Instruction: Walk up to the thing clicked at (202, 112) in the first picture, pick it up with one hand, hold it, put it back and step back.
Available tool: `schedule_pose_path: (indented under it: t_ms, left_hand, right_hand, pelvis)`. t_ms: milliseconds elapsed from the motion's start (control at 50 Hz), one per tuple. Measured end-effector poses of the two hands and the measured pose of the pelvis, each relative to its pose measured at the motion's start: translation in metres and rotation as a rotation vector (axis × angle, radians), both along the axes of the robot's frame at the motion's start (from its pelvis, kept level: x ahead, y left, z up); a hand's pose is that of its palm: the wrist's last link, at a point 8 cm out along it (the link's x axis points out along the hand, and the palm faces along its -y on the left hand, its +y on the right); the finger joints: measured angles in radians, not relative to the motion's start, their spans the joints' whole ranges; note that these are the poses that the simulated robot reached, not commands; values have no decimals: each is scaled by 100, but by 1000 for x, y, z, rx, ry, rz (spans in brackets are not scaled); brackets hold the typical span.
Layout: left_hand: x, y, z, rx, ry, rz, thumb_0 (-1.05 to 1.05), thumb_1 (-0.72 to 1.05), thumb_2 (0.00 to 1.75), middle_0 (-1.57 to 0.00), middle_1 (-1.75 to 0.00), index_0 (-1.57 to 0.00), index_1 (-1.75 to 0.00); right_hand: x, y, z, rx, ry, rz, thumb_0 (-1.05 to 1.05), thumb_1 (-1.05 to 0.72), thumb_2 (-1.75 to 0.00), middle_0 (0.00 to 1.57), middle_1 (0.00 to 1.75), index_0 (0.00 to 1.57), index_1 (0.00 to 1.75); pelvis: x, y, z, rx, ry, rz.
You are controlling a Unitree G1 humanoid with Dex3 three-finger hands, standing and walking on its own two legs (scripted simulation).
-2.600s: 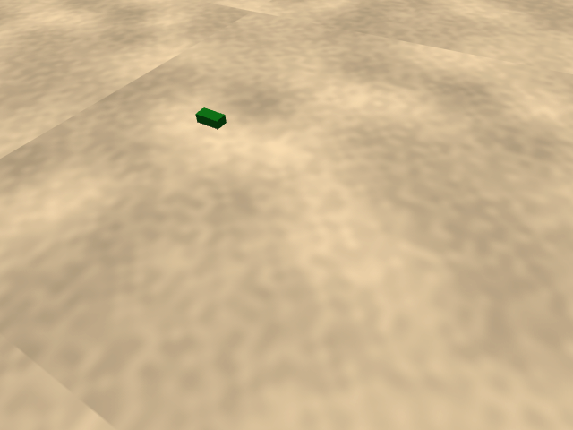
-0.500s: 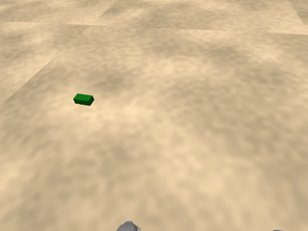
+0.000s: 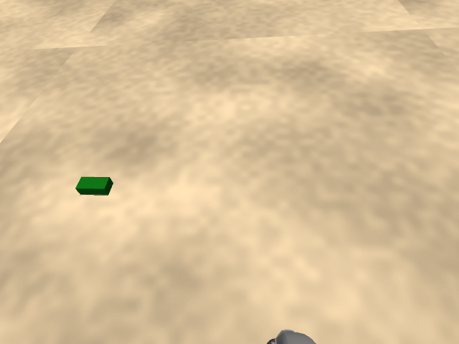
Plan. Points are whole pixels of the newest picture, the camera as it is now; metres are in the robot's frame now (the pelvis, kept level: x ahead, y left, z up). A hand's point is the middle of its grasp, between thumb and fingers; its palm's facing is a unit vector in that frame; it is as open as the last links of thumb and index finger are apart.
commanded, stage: walk up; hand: left
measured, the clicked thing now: (94, 185) +1.08 +0.76 -0.73
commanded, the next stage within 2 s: none
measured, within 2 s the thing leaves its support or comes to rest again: neither
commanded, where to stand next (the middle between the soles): +0.64 +0.55 m, yaw -8 degrees
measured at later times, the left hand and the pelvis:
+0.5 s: hand (4, 331) +0.23 +0.48 -0.15, palm faces -0.05 -0.84 -0.54, open 7.4 cm; pelvis +0.19 +0.16 -0.02, yaw -1 degrees
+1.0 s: hand out of the picture +0.39 +0.61 -0.11, palm faces -0.05 -0.81 -0.58, open 7.4 cm; pelvis +0.33 +0.29 -0.02, yaw -3 degrees
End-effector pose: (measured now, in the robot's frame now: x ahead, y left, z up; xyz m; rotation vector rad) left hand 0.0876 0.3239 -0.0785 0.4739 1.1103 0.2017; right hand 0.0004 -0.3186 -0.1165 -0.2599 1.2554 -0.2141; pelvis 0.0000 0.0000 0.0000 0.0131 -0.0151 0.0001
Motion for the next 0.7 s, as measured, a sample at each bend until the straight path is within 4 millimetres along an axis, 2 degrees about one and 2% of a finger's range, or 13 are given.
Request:
schedule_pose_path:
  t_ms: [40,80,120,200,300,400,440,500,600,700]
  left_hand:
    - [27,6,-2,19,-49,0,1,90,90,-20,-30,-21,-30]
    - [46,12,1,29,-96,13,1,90,90,-20,-30,-21,-30]
    - [56,20,7,36,-123,38,1,90,90,-21,-30,-21,-30]
    - [65,43,17,55,-103,55,0,90,90,-21,-30,-21,-30]
    - [73,88,15,73,-34,59,1,90,90,-21,-30,-21,-30]
    - [91,151,-6,85,37,73,1,89,90,-21,-30,-21,-30]
    - [105,177,-18,97,72,79,1,89,90,-21,-30,-21,-30]
    - [134,196,-24,94,101,87,1,90,90,-20,-30,-21,-30]
    - [194,201,-18,46,73,20,1,90,90,-20,-30,-21,-30]
    - [249,201,-11,37,25,-40,1,90,90,-20,-30,-21,-30]
  right_hand:
    - [20,8,-14,14,10,3,1,-90,-90,20,30,20,30]
    - [46,20,-20,27,15,25,1,-91,-90,20,30,20,30]
    - [77,31,-20,37,0,55,2,-91,-90,20,30,20,30]
    - [143,50,-9,45,-88,96,1,-91,-90,20,30,20,30]
    - [214,73,6,18,-163,129,1,-91,-90,20,30,20,30]
    - [270,105,14,-46,-198,139,1,-91,-90,20,30,20,30]
    - [283,120,15,-74,-213,127,1,-91,-90,20,30,20,30]
    - [285,143,19,-78,-203,83,1,-91,-90,20,30,20,30]
    - [275,172,20,-64,-118,26,1,-91,-90,20,30,20,30]
    - [272,192,2,-28,-46,-15,1,-90,-90,20,30,20,30]
  pelvis:
    - [19,4,-9,-15,-6,-3]
    - [33,9,-11,-29,-9,0]
    - [47,18,-8,-35,-13,4]
    - [77,38,-1,-44,-16,7]
    - [113,72,-1,-45,-10,2]
    - [154,122,-15,-54,4,-4]
    - [169,141,-22,-23,-1,-12]
    - [189,159,-18,-28,3,-23]
    - [221,181,-5,-16,3,-44]
    - [253,199,-7,-9,-7,-60]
